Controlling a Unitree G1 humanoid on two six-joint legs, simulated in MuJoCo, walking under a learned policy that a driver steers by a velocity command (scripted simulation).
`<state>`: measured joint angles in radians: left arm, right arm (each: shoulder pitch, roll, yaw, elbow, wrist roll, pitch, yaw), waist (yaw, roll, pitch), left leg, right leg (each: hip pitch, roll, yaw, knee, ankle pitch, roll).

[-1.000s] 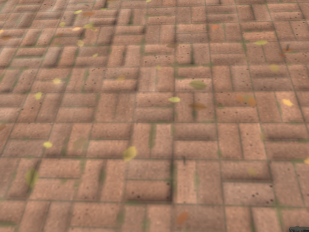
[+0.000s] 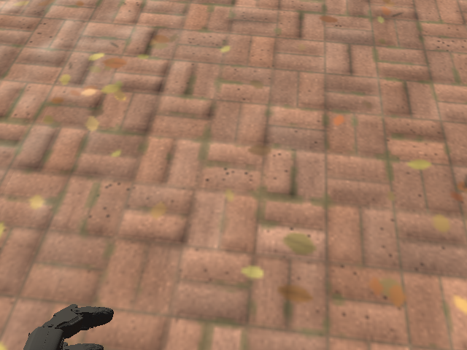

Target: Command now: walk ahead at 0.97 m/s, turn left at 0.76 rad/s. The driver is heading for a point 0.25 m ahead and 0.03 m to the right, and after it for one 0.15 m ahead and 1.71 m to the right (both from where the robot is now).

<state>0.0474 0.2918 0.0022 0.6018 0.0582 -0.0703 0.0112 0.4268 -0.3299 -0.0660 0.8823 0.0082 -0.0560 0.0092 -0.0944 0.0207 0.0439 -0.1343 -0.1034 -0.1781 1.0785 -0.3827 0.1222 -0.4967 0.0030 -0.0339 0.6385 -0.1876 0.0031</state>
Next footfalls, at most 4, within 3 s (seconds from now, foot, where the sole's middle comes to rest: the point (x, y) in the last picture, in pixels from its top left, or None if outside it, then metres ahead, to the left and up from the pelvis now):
0.32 left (173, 337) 0.48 0.14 -0.75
0.76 right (246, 208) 0.88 -0.10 -0.75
1.16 left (256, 110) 1.33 -0.19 -0.75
1.64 right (364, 96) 1.37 -0.64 -0.75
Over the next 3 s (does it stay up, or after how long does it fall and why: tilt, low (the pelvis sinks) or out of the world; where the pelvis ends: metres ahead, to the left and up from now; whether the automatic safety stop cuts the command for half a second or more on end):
stays up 1.11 -1.63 0.01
